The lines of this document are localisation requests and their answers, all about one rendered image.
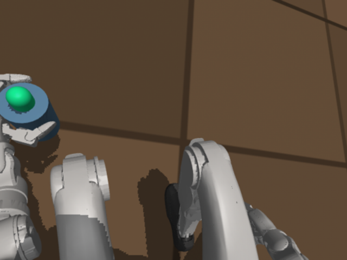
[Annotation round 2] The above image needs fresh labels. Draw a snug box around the left robot hand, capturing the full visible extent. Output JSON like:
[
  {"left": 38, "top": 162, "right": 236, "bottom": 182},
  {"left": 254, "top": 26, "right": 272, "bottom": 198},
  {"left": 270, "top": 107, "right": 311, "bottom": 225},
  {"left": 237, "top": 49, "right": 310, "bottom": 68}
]
[{"left": 0, "top": 74, "right": 56, "bottom": 147}]

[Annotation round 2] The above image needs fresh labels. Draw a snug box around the right robot hand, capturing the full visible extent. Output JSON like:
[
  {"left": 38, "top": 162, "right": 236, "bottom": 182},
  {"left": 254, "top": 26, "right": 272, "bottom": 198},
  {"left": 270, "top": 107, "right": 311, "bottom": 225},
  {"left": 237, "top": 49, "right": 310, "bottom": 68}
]
[{"left": 244, "top": 202, "right": 277, "bottom": 245}]

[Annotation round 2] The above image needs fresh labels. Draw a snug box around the right robot arm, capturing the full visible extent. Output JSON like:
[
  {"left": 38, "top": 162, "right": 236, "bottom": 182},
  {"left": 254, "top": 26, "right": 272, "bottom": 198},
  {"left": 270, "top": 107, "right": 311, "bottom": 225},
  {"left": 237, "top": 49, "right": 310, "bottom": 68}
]
[{"left": 262, "top": 229, "right": 309, "bottom": 260}]

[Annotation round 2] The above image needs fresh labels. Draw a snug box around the left robot arm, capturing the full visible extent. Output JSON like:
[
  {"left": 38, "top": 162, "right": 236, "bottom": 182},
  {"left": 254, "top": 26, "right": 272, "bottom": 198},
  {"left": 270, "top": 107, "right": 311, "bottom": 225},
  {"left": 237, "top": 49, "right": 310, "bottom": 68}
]
[{"left": 0, "top": 141, "right": 42, "bottom": 260}]

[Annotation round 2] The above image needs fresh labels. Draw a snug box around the bottle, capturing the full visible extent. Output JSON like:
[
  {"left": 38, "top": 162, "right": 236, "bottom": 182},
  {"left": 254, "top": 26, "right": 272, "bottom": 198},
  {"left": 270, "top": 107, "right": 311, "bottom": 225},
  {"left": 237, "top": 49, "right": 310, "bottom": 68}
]
[{"left": 0, "top": 83, "right": 60, "bottom": 141}]

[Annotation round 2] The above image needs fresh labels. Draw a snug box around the right robot foot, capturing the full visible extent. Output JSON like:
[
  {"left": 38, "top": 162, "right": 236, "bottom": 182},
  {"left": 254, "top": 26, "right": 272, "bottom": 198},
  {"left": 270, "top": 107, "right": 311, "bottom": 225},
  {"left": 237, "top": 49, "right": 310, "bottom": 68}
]
[{"left": 164, "top": 183, "right": 194, "bottom": 252}]

